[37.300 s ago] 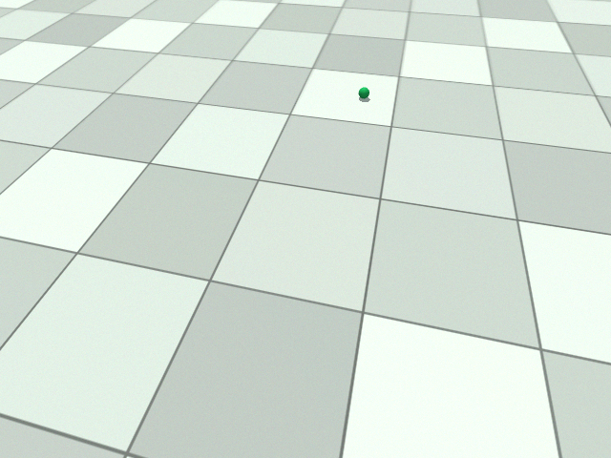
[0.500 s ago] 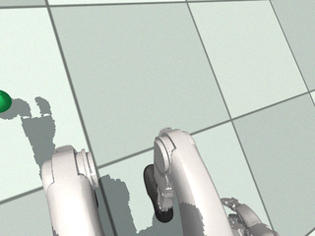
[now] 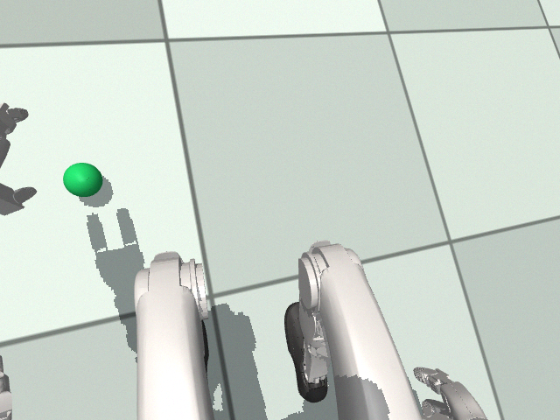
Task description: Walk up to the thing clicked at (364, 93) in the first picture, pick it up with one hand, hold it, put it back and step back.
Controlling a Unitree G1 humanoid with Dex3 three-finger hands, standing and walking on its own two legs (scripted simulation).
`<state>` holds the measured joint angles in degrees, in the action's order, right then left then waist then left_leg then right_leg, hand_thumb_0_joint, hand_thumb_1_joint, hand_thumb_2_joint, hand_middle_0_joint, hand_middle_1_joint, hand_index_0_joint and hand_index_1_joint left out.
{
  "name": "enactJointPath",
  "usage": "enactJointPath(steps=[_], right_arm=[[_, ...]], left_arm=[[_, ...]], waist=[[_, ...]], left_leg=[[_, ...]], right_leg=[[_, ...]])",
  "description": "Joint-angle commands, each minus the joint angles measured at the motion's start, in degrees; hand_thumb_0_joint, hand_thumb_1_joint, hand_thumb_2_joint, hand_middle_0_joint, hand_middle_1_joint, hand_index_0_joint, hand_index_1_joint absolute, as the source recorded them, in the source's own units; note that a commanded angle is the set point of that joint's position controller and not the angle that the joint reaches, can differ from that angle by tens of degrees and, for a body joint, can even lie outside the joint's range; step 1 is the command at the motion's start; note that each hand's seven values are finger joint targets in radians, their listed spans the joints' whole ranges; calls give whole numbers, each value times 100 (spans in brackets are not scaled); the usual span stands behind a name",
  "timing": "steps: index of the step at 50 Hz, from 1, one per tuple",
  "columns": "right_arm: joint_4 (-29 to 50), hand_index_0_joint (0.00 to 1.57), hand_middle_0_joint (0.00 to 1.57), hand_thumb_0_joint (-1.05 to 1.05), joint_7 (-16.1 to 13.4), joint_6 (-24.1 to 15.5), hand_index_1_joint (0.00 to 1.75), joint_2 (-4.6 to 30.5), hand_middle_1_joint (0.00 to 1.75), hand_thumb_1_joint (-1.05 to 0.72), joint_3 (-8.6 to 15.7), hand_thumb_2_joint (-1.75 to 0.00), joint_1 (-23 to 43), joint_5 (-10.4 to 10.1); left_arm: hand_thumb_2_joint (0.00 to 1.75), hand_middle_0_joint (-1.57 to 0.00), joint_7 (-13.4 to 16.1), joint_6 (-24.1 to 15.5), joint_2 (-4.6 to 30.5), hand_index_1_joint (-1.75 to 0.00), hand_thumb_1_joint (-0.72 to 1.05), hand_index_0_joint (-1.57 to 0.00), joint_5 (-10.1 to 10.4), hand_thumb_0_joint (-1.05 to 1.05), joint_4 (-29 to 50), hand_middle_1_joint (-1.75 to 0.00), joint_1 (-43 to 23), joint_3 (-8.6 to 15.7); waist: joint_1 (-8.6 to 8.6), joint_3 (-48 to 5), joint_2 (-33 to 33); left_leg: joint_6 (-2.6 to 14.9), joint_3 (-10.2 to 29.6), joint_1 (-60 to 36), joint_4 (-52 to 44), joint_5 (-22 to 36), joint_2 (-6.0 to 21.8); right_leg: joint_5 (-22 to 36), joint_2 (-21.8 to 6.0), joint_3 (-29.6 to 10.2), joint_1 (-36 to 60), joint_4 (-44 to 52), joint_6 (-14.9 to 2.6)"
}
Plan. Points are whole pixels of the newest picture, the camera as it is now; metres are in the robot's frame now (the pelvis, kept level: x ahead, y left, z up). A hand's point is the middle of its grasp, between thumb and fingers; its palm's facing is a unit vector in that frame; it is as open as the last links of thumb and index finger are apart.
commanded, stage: home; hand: left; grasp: from above
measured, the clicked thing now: (83, 179) +0.49 +0.35 -0.35
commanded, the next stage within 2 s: none
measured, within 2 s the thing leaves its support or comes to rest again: neither
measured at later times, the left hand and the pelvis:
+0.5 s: hand out of the picture +0.26 +0.27 +0.11, palm faces +0.05 -0.90 -0.42, open 7.5 cm; pelvis +0.02 +0.00 +0.21, yaw +7 degrees
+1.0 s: hand out of the picture +0.21 +0.20 +0.28, palm faces +0.23 -0.95 -0.20, open 7.4 cm; pelvis +0.08 +0.00 +0.33, yaw +10 degrees
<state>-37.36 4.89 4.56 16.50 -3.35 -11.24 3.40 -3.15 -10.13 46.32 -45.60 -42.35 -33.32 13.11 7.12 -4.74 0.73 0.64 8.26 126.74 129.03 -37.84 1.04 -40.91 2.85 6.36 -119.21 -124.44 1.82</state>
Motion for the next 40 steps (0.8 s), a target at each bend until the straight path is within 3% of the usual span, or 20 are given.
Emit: enactJointPath(steps=[1,3,5,8,10,17,18,23,32,39,40], right_arm=[[443,20,20,0,-221,-108,30,1252,30,-90,681,-90,-650,-216],[517,20,20,0,-243,-157,30,1195,30,-90,711,-90,-499,-296],[522,20,20,0,-301,-243,30,1146,30,-90,718,-90,-416,-351],[664,20,20,0,-412,-418,30,1093,30,-90,711,-90,-218,-428],[761,20,20,0,-475,-551,30,987,30,-90,677,-90,-41,-474],[1049,20,20,0,-658,-962,30,743,30,-90,570,-90,290,-575],[1096,20,20,0,-687,-1010,30,718,30,-90,555,-90,313,-581],[1229,20,20,0,-843,-1162,30,615,30,-90,505,-90,243,-631],[1297,20,20,0,-1303,-1461,30,365,30,-90,315,-90,-78,-635],[1495,20,20,0,-1553,-1697,30,250,30,-90,305,-90,-337,-565],[1524,20,20,0,-1582,-1727,30,231,30,-90,305,-90,-356,-564]], left_arm=[[80,-18,241,455,1599,-27,72,-18,1042,0,2165,-27,-899,640],[85,-19,231,741,914,-29,82,-19,1324,0,2192,-29,-237,224],[89,-20,212,978,445,-30,89,-20,1614,0,2253,-30,300,6],[87,-20,190,1290,306,-29,85,-19,2061,0,2823,-29,553,-44],[85,-19,203,1461,-127,-29,79,-19,2415,0,2794,-29,1005,-245],[90,-20,467,1814,-715,-30,90,-20,3357,0,3286,-30,2004,-179],[90,-20,483,1864,-878,-30,90,-20,3479,0,3415,-30,2172,-265],[90,-20,609,2285,-1248,-30,90,-20,4054,0,3959,-30,2985,-218],[90,-20,728,2996,-2170,-30,90,-20,4823,0,4764,-30,4398,-402],[90,-20,691,3273,-2534,-30,90,-20,5025,0,5401,-30,5438,-480],[90,-20,676,3298,-2623,-30,90,-20,5027,0,5517,-30,5625,-583]], waist=[[-340,-4617,-2177],[-281,-4160,-1939],[-247,-3851,-1619],[-261,-3657,-1549],[-183,-3191,-1255],[-277,-2780,-1129],[-244,-2742,-1171],[-284,-2734,-1144],[-210,-2036,-842],[-301,-1456,-669],[-329,-1423,-628]], left_leg=[[99,-128,-4631,-2465,1178,118],[116,-28,-4775,-2915,789,189],[127,7,-4844,-3263,584,190],[115,78,-5171,-3789,222,202],[110,58,-5181,-4056,15,188],[76,-32,-5961,-4895,126,93],[66,-35,-6104,-5057,158,81],[31,-122,-7002,-5705,666,41],[18,-242,-8051,-6780,1542,0],[20,-438,-8753,-7572,1866,-72],[23,-450,-8838,-7620,1988,-82]], right_leg=[[1308,102,26,1862,1921,-408],[1093,98,35,2056,2225,-366],[1008,74,32,2370,2520,-356],[873,38,-5,2825,2937,-334],[767,41,-54,3092,3289,-317],[793,-3,-305,4150,4263,-347],[811,-10,-318,4299,4382,-350],[1232,-35,-392,5297,5164,-328],[1948,-36,-404,6896,6516,-294],[2183,-31,-389,7887,7512,-263],[2300,-40,-384,7980,7589,-254]])
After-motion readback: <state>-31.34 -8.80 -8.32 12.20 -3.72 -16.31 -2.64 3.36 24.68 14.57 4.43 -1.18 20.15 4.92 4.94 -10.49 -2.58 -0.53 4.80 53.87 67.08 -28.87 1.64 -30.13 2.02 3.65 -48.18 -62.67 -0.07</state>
